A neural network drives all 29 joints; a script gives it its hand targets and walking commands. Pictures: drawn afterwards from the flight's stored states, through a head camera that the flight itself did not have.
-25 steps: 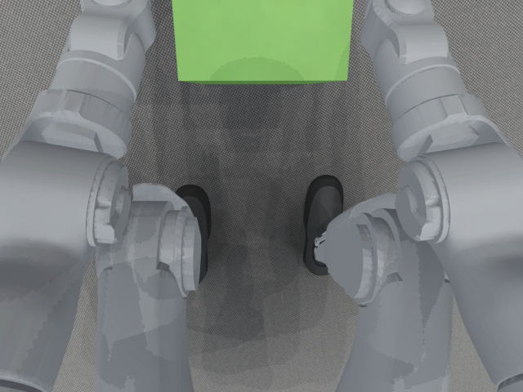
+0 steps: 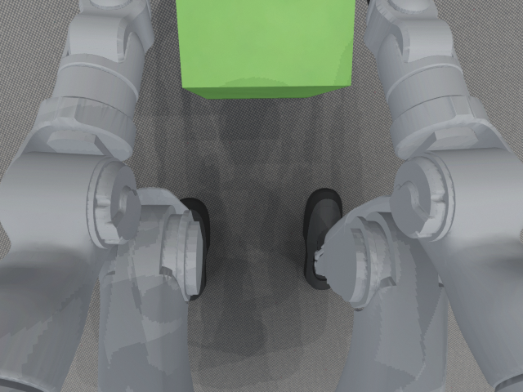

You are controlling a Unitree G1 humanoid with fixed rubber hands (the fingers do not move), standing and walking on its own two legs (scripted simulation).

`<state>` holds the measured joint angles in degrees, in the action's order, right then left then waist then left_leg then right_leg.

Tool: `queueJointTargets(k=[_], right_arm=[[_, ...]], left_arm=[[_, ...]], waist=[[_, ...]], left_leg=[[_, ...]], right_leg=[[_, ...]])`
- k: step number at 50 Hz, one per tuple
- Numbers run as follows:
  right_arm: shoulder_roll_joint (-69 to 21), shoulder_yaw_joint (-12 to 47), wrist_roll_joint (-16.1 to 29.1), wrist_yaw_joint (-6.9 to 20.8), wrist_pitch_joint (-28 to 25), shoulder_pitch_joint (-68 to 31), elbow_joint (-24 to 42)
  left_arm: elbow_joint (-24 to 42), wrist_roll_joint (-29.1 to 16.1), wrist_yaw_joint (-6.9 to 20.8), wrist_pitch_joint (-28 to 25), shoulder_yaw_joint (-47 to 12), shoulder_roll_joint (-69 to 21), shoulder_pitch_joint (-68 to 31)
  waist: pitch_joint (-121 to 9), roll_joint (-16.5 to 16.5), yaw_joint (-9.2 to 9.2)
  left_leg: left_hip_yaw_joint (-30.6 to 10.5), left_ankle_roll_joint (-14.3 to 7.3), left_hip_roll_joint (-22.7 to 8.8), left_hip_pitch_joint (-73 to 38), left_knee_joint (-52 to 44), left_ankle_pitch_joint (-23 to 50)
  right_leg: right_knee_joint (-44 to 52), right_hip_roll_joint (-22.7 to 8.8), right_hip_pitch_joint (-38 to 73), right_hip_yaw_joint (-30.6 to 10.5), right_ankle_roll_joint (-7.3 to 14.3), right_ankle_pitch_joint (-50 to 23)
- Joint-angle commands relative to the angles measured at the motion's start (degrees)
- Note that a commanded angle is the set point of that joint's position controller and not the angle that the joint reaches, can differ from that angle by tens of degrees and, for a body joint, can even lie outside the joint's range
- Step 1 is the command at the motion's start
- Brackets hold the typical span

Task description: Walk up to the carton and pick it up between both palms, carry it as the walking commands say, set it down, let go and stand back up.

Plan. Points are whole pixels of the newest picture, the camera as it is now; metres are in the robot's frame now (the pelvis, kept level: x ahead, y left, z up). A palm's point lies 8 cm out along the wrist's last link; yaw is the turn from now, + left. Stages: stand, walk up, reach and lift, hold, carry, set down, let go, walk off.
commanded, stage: reach and lift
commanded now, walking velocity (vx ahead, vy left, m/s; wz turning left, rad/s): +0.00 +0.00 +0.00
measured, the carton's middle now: out of the picture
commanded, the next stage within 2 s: none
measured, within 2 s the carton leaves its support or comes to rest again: leaves its support in 0.22 s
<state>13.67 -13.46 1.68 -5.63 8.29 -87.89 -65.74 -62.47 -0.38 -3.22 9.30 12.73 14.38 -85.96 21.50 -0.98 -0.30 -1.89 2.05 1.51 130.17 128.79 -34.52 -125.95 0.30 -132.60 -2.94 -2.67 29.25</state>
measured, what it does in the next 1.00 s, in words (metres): rises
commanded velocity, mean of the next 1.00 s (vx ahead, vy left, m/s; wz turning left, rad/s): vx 0.00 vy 0.00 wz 0.00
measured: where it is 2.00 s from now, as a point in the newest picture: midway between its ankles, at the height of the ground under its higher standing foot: (257, 259)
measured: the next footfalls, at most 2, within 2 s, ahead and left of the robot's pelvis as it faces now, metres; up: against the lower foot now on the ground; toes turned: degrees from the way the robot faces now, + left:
none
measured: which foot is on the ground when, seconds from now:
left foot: down 0.00-1.00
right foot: down 0.00-1.00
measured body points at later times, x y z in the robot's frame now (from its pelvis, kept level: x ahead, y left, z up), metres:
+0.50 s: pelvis +0.01 -0.01 +0.02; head +0.36 +0.01 +0.29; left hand +0.56 +0.14 -0.14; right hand +0.57 -0.13 -0.13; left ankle +0.11 +0.13 -0.32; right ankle +0.13 -0.14 -0.32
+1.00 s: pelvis +0.01 -0.01 +0.05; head +0.36 +0.01 +0.34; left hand +0.56 +0.14 -0.08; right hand +0.56 -0.13 -0.08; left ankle +0.11 +0.13 -0.32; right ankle +0.13 -0.14 -0.32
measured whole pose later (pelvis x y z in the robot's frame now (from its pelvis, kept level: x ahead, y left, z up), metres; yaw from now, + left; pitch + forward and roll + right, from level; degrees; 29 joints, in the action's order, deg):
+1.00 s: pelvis +0.01 -0.01 +0.05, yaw +1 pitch +44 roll -1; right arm 1.9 -24.8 -8.5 -7.8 17.5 -72.3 -40.4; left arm -44.9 9.2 -6.6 17.9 20.6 5.1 -75.0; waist 5.5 0.2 0.7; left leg -3.7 3.2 3.6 128.8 117.6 -33.2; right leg -115.5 2.0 -129.8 -3.5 -4.0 30.2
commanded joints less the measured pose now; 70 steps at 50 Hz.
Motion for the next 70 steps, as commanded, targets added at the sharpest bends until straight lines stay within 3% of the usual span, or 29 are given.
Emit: queueJointTargets(k=[1, 9, 15, 20, 28, 37, 43, 51, 70], right_arm=[[-55.51, 12.67, 3.16, 14.53, -1.0, -22.39, 9.11], [-59.4, 13.99, 4.04, 14.41, -0.55, -22.07, 12.66], [-62.41, 14.54, 4.02, 13.66, 0.21, -23.0, 16.85], [-63.21, 13.41, 1.44, 13.75, 2.01, -22.16, 17.15], [-65.14, 15.79, 0.74, 13.47, 4.25, -25.9, 20.52], [-65.03, 15.59, -2.35, 13.45, 6.58, -26.83, 23.7], [-65.26, 15.3, -3.41, 13.95, 7.31, -24.65, 24.39], [-68.66, 19.43, -1.43, 14.04, 8.13, -23.0, 28.62], [-71.69, 14.06, -6.36, 14.95, 11.22, -18.68, 25.21]], left_arm=[[9.27, -3.25, 15.24, -0.96, -14.07, -54.98, -25.5], [12.77, -4.1, 15.44, -0.57, -15.75, -58.41, -25.4], [17.89, -5.04, 14.44, -0.15, -18.91, -61.43, -28.41], [18.16, -2.43, 13.67, 1.16, -18.65, -61.73, -28.47], [19.79, -0.75, 13.23, 2.8, -18.13, -62.35, -30.56], [16.78, 1.34, 14.11, 5.59, -15.88, -65.5, -27.62], [17.15, 2.22, 14.08, 6.25, -15.75, -66.35, -25.67], [22.3, 0.57, 12.89, 6.63, -20.4, -68.89, -24.62], [19.29, 4.99, 13.31, 9.45, -15.1, -72.6, -20.82]], waist=[[-61.22, 2.44, -0.16], [-68.45, 2.56, -0.08], [-79.29, 3.42, 1.4], [-79.11, 4.51, 1.76], [-83.61, 2.81, -0.08], [-83.96, 1.32, 1.49], [-85.45, 1.79, 1.8], [-94.92, 2.29, 1.24], [-88.68, 2.83, 1.77]], left_leg=[[5.85, -1.06, 5.99, -24.65, -11.98, 16.46], [5.93, -1.07, 6.08, -26.73, -11.7, 21.01], [6.22, -0.26, 6.34, -32.43, -11.92, 25.44], [6.6, -0.07, 6.69, -32.99, -13.81, 22.51], [7.62, -0.49, 7.15, -32.27, -16.64, 18.18], [7.4, -0.55, 7.7, -31.5, -19.63, 15.93], [7.1, -0.33, 7.93, -33.01, -20.9, 18.19], [6.98, 0.01, 8.36, -39.3, -22.39, 24.29], [6.61, -0.23, 9.1, -38.44, -30.86, 16.61]], right_leg=[[6.04, 7.49, 34.22, 7.61, 2.1, -15.22], [5.83, 7.89, 36.75, 8.04, 2.19, -19.74], [6.44, 8.25, 38.79, 9.03, 1.67, -23.07], [8.53, 8.28, 35.98, 9.41, 1.31, -19.15], [11.56, 8.51, 40.18, 9.19, 0.84, -15.95], [15.16, 8.46, 41.45, 9.52, 0.64, -14.02], [16.27, 8.54, 41.96, 9.67, 0.68, -16.12], [17.76, 9.02, 46.73, 9.65, 0.38, -21.32], [26.32, 9.55, 45.95, 9.07, 0.77, -14.27]])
